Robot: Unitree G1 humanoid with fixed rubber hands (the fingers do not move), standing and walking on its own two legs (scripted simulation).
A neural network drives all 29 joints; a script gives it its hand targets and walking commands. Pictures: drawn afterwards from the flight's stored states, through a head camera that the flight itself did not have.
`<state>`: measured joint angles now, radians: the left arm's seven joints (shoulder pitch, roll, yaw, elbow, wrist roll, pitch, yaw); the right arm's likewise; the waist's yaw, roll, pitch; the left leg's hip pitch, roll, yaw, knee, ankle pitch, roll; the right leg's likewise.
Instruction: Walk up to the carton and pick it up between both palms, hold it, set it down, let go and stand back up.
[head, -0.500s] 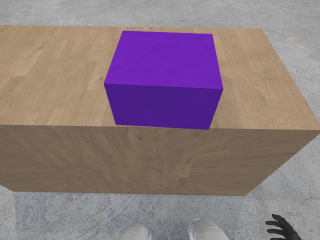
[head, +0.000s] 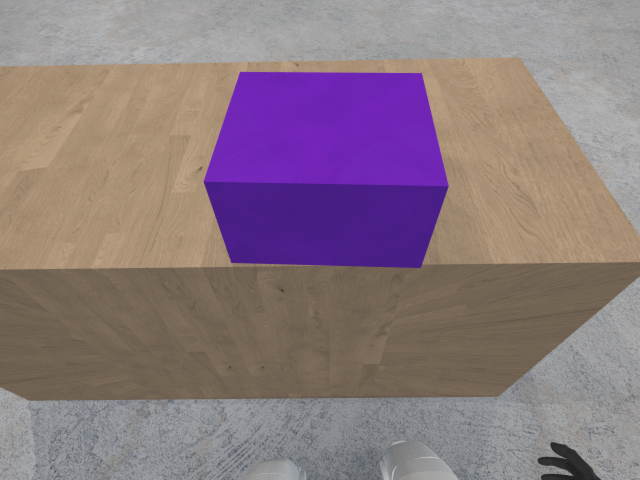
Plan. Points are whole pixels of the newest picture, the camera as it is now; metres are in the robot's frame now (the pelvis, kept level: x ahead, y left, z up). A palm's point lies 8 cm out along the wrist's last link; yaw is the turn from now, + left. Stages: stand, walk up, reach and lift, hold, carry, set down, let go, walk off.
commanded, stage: walk up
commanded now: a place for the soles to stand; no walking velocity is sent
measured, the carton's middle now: (327, 166) +0.54 -0.02 +0.06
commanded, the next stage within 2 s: none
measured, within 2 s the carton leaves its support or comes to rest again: neither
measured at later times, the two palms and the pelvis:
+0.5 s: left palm out of the picture +0.10 +0.31 -0.11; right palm out of the picture +0.08 -0.31 -0.10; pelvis +0.01 +0.00 +0.00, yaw -2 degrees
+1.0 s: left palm out of the picture +0.10 +0.36 -0.11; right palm out of the picture +0.06 -0.28 -0.10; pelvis +0.01 +0.04 +0.00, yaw -1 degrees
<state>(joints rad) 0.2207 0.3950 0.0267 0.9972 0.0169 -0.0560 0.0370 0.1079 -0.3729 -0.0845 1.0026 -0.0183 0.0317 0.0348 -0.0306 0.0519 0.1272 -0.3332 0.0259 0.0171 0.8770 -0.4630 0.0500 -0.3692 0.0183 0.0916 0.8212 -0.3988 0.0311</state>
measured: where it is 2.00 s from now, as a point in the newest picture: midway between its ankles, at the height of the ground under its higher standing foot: outside the picture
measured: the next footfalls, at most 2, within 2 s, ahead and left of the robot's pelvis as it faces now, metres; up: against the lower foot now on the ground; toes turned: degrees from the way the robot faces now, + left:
right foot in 1.24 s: +0.13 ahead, -0.13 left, +0.00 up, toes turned +1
left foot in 1.46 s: +0.08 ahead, +0.14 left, +0.00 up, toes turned +2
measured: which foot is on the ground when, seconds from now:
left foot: down 0.00-1.00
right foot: down 0.00-0.86, up 0.88-1.00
